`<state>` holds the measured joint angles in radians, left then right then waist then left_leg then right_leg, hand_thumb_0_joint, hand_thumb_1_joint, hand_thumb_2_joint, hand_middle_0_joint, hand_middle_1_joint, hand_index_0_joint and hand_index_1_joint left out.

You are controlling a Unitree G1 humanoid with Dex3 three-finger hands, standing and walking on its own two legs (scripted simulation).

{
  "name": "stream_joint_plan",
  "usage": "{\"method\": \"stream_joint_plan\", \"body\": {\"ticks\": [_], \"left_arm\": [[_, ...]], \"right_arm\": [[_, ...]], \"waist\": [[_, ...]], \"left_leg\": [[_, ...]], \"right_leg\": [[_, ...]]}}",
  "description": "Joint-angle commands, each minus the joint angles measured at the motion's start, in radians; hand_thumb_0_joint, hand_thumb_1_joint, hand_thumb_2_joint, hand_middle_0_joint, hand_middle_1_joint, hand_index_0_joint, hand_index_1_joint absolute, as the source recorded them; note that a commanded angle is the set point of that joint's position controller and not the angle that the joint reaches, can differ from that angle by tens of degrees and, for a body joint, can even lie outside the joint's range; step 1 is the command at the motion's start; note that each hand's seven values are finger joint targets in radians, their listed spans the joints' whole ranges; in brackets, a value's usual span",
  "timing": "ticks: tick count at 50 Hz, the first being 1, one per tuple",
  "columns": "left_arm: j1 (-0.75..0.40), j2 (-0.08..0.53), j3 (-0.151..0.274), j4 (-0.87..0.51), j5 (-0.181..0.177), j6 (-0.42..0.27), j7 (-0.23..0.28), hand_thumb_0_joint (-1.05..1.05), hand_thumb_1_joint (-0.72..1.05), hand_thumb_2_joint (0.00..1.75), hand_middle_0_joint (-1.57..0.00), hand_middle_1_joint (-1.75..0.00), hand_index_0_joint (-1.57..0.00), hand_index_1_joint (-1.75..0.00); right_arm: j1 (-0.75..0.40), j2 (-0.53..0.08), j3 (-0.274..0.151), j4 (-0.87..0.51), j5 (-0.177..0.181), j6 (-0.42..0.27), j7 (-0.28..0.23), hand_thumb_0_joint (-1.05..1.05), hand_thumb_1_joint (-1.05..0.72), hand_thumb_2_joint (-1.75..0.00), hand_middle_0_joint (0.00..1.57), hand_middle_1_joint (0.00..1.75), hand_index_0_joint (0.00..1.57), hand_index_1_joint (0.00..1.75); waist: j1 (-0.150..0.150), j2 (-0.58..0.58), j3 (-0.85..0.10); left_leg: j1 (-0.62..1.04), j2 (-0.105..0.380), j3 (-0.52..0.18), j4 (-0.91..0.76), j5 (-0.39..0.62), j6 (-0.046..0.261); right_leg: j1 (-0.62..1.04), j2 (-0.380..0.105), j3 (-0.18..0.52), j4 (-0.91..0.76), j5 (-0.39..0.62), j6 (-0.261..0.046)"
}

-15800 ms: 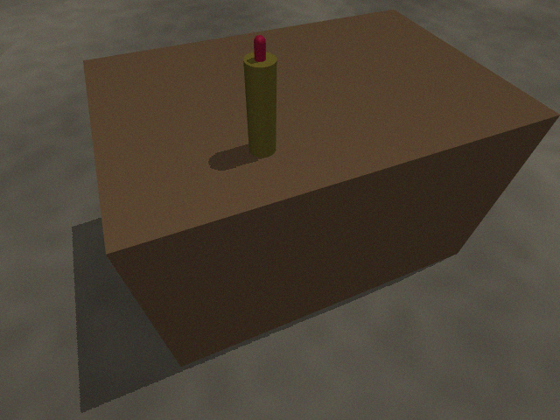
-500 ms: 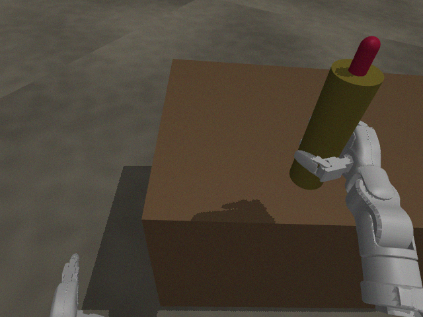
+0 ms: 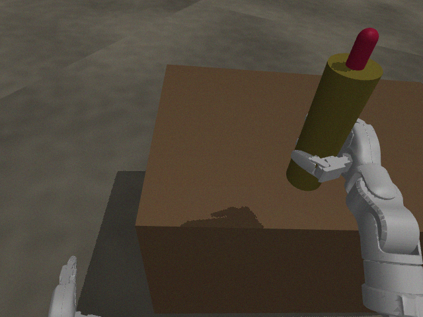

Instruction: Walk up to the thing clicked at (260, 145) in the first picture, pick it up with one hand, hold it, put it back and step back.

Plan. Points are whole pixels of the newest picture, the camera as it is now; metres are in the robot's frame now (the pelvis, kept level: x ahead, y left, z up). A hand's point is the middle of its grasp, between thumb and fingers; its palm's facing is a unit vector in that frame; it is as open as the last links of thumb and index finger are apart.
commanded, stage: hold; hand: right
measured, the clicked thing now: (329, 121) +0.33 -0.16 +0.25
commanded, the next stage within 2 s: none
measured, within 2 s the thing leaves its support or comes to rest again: neither
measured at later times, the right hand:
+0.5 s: hand (321, 145) +0.33 -0.16 +0.20, palm faces +0.14 +0.99 -0.04, open 9.6 cm
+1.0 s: hand (324, 148) +0.32 -0.17 +0.20, palm faces +0.14 +0.99 -0.04, open 9.6 cm
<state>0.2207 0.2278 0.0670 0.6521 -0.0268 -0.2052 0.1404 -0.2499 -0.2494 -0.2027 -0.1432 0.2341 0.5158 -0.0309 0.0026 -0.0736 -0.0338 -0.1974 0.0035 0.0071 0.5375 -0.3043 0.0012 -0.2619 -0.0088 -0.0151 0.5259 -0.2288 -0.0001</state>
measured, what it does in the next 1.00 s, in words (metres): stands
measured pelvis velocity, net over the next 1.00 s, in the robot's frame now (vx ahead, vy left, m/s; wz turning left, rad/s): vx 0.00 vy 0.00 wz -0.01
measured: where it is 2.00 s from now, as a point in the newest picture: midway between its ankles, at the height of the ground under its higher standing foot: outside the picture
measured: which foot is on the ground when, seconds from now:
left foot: down 0.00-1.00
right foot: down 0.00-1.00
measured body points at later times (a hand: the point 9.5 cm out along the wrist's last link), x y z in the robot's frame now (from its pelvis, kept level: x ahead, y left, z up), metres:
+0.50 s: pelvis +0.00 +0.00 +0.00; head -0.03 +0.03 +0.45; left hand +0.17 +0.26 -0.07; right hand +0.32 -0.22 +0.20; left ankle -0.01 +0.12 -0.73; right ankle +0.03 -0.12 -0.73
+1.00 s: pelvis +0.00 +0.00 +0.00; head -0.03 +0.03 +0.45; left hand +0.17 +0.25 -0.08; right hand +0.31 -0.22 +0.21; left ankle -0.01 +0.12 -0.73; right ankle +0.03 -0.12 -0.73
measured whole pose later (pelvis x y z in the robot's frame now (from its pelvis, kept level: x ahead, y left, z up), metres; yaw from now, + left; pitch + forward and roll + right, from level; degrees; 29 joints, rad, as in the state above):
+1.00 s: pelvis +0.00 +0.00 +0.00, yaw +0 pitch -3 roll +0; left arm 0.21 0.22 0.06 0.69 -0.03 -0.23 0.16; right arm -0.23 -0.24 -0.21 -0.21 0.24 0.57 -0.05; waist 0.00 -0.07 -0.04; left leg -0.19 0.01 0.01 0.54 -0.31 0.00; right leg -0.26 -0.01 -0.01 0.53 -0.23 0.00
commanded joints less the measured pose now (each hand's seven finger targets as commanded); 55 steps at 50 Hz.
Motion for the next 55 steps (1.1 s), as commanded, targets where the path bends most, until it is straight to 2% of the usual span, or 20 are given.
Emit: {"method": "stream_joint_plan", "body": {"ticks": [1,3,4,6,14,19,23,24,27,30,31,33,35,36,39,43,46,47,51,55], "left_arm": [[-0.171,0.115,0.018,-0.204,0.002,-0.068,0.018,0.00,-0.56,0.05,-0.05,-0.05,-0.05,-0.06],[-0.138,0.133,0.043,-0.178,0.002,-0.066,0.026,0.00,-0.56,0.05,-0.05,-0.05,-0.05,-0.06],[-0.153,0.102,0.008,-0.191,0.002,-0.062,0.022,0.00,-0.56,0.06,-0.05,-0.05,-0.05,-0.06],[-0.136,0.135,0.047,-0.189,0.000,-0.057,0.023,0.00,-0.55,0.05,-0.05,-0.05,-0.05,-0.05],[-0.122,0.112,0.029,-0.178,-0.005,-0.055,0.008,0.00,-0.56,0.06,-0.06,-0.06,-0.05,-0.06],[-0.161,0.146,0.057,-0.208,-0.004,-0.067,0.013,0.00,-0.56,0.06,-0.06,-0.06,-0.05,-0.06],[-0.174,0.104,0.019,-0.191,-0.003,-0.063,0.011,0.00,-0.56,0.06,-0.06,-0.06,-0.05,-0.06],[-0.173,0.126,0.038,-0.195,-0.002,-0.063,0.014,0.00,-0.56,0.06,-0.06,-0.05,-0.05,-0.06],[-0.169,0.099,0.014,-0.193,-0.002,-0.065,0.013,0.00,-0.56,0.06,-0.06,-0.06,-0.05,-0.06],[-0.160,0.100,0.019,-0.180,-0.003,-0.063,0.014,0.00,-0.56,0.06,-0.06,-0.06,-0.05,-0.06],[-0.164,0.140,0.054,-0.201,-0.002,-0.065,0.020,0.00,-0.56,0.05,-0.06,-0.06,-0.06,-0.06],[-0.119,0.106,0.030,-0.163,-0.002,-0.063,0.017,0.00,-0.56,0.06,-0.06,-0.06,-0.05,-0.06],[-0.138,0.143,0.061,-0.179,-0.001,-0.064,0.024,0.00,-0.56,0.06,-0.06,-0.06,-0.05,-0.06],[-0.135,0.130,0.047,-0.176,-0.001,-0.065,0.023,0.00,-0.56,0.06,-0.06,-0.06,-0.05,-0.06],[-0.132,0.132,0.056,-0.165,-0.001,-0.071,0.024,0.00,-0.55,0.05,-0.06,-0.06,-0.05,-0.06],[-0.142,0.098,0.016,-0.157,-0.002,-0.078,0.022,0.00,-0.56,0.06,-0.06,-0.06,-0.05,-0.06],[-0.170,0.103,0.027,-0.123,0.001,-0.090,0.024,0.00,-0.56,0.06,-0.06,-0.06,-0.05,-0.06],[-0.190,0.081,0.000,-0.132,0.003,-0.095,0.021,0.00,-0.56,0.06,-0.06,-0.06,-0.06,-0.06],[-0.195,0.125,0.031,-0.149,0.009,-0.102,0.025,0.00,-0.55,0.05,-0.06,-0.06,-0.06,-0.06],[-0.169,0.123,0.034,-0.165,0.004,-0.086,0.027,0.00,-0.55,0.05,-0.06,-0.06,-0.06,-0.06]], "right_arm": [[-0.567,-0.209,-0.133,-0.425,0.037,-0.131,-0.013,0.00,-0.24,-1.36,1.27,1.45,1.32,1.45],[-0.567,-0.219,-0.150,-0.391,0.045,-0.119,-0.019,0.00,-0.19,-1.35,1.26,1.45,1.31,1.45],[-0.538,-0.222,-0.159,-0.382,0.042,-0.114,-0.019,0.00,-0.19,-1.35,1.26,1.45,1.31,1.45],[-0.565,-0.240,-0.167,-0.406,0.041,-0.102,-0.023,0.00,-0.18,-1.37,1.28,1.47,1.33,1.47],[-0.557,-0.197,-0.120,-0.420,0.037,-0.070,-0.011,0.00,-0.17,-1.38,1.27,1.47,1.32,1.47],[-0.556,-0.218,-0.147,-0.408,0.039,-0.065,-0.010,0.00,-0.17,-1.37,1.26,1.46,1.31,1.46],[-0.541,-0.213,-0.138,-0.431,0.033,-0.074,-0.010,0.00,-0.15,-1.35,1.24,1.44,1.29,1.44],[-0.540,-0.220,-0.150,-0.449,0.035,-0.077,-0.011,0.00,-0.18,-1.35,1.24,1.44,1.30,1.44],[-0.529,-0.184,-0.116,-0.495,0.035,-0.080,-0.016,0.00,-0.19,-1.36,1.25,1.45,1.31,1.45],[-0.496,-0.205,-0.139,-0.473,0.034,-0.086,-0.021,0.00,-0.22,-1.36,1.26,1.45,1.32,1.45],[-0.520,-0.221,-0.147,-0.520,0.035,-0.089,-0.024,0.00,-0.21,-1.37,1.27,1.46,1.32,1.46],[-0.485,-0.181,-0.122,-0.472,0.035,-0.080,-0.027,0.00,-0.20,-1.36,1.26,1.45,1.32,1.45],[-0.500,-0.217,-0.153,-0.472,0.034,-0.083,-0.033,0.00,-0.19,-1.38,1.27,1.47,1.32,1.47],[-0.513,-0.229,-0.156,-0.479,0.036,-0.087,-0.032,0.00,-0.18,-1.36,1.26,1.46,1.32,1.46],[-0.518,-0.211,-0.143,-0.435,0.036,-0.090,-0.029,0.00,-0.18,-1.38,1.27,1.47,1.33,1.47],[-0.536,-0.204,-0.127,-0.464,0.041,-0.099,-0.018,0.00,-0.17,-1.36,1.26,1.45,1.31,1.45],[-0.531,-0.162,-0.091,-0.448,0.041,-0.094,-0.009,0.00,-0.18,-1.37,1.26,1.46,1.31,1.46],[-0.537,-0.158,-0.080,-0.444,0.034,-0.090,-0.007,0.00,-0.17,-1.37,1.26,1.47,1.32,1.47],[-0.554,-0.171,-0.090,-0.455,0.025,-0.083,-0.014,0.00,-0.17,-1.37,1.26,1.47,1.32,1.47],[-0.524,-0.218,-0.162,-0.428,0.032,-0.073,-0.028,0.00,-0.19,-1.36,1.26,1.45,1.32,1.45]], "waist": [[-0.012,0.057,-0.315],[0.001,0.074,-0.298],[-0.019,0.075,-0.308],[-0.007,0.024,-0.314],[0.006,0.028,-0.252],[-0.002,0.063,-0.311],[-0.015,0.023,-0.320],[-0.018,0.041,-0.329],[-0.009,0.022,-0.297],[-0.009,0.020,-0.287],[-0.002,0.020,-0.290],[0.010,0.014,-0.255],[0.011,0.042,-0.259],[0.008,0.020,-0.247],[0.015,0.026,-0.247],[-0.002,0.006,-0.272],[0.006,0.009,-0.252],[0.001,0.001,-0.260],[0.002,-0.003,-0.312],[-0.014,0.050,-0.281]], "left_leg": [[-0.024,-0.008,0.030,-0.088,0.263,-0.003],[-0.028,-0.008,0.030,-0.093,0.258,-0.007],[-0.011,-0.005,0.031,-0.089,0.280,-0.009],[-0.029,-0.007,0.028,-0.085,0.276,-0.005],[-0.055,-0.006,0.028,-0.093,0.253,-0.004],[-0.032,-0.005,0.028,-0.086,0.286,-0.008],[-0.027,-0.001,0.028,-0.083,0.279,-0.003],[-0.021,-0.003,0.030,-0.084,0.275,-0.004],[-0.026,-0.002,0.030,-0.090,0.247,0.000],[-0.032,-0.003,0.027,-0.091,0.248,-0.002],[-0.030,-0.003,0.026,-0.096,0.230,-0.003],[-0.043,-0.005,0.028,-0.098,0.229,-0.004],[-0.048,-0.003,0.024,-0.103,0.218,-0.007],[-0.048,-0.003,0.023,-0.104,0.206,-0.006],[-0.059,-0.010,0.030,-0.099,0.203,-0.004],[-0.054,-0.009,0.030,-0.086,0.241,-0.001],[-0.068,-0.010,0.033,-0.094,0.200,0.001],[-0.058,-0.007,0.031,-0.095,0.198,0.001],[-0.043,-0.009,0.036,-0.089,0.213,0.003],[-0.018,-0.005,0.033,-0.094,0.229,-0.006]], "right_leg": [[0.229,0.008,0.016,-0.033,0.191,-0.024],[0.221,0.008,0.017,-0.034,0.179,-0.028],[0.214,0.011,0.015,-0.032,0.200,-0.029],[0.238,0.008,0.013,-0.032,0.208,-0.023],[0.212,0.011,0.012,-0.042,0.174,-0.027],[0.234,0.011,0.016,-0.028,0.210,-0.028],[0.230,0.013,0.015,-0.028,0.210,-0.027],[0.233,0.011,0.017,-0.030,0.210,-0.026],[0.215,0.012,0.017,-0.040,0.172,-0.027],[0.217,0.011,0.015,-0.037,0.175,-0.025],[0.213,0.011,0.015,-0.042,0.151,-0.024],[0.207,0.011,0.015,-0.046,0.144,-0.026],[0.209,0.012,0.014,-0.046,0.127,-0.028],[0.198,0.013,0.015,-0.048,0.115,-0.028],[0.213,0.003,0.023,-0.053,0.116,-0.022],[0.228,0.003,0.023,-0.041,0.176,-0.017],[0.210,0.001,0.025,-0.051,0.129,-0.019],[0.206,0.004,0.022,-0.049,0.123,-0.021],[0.243,0.000,0.028,-0.046,0.148,-0.015],[0.209,0.010,0.017,-0.041,0.154,-0.023]]}}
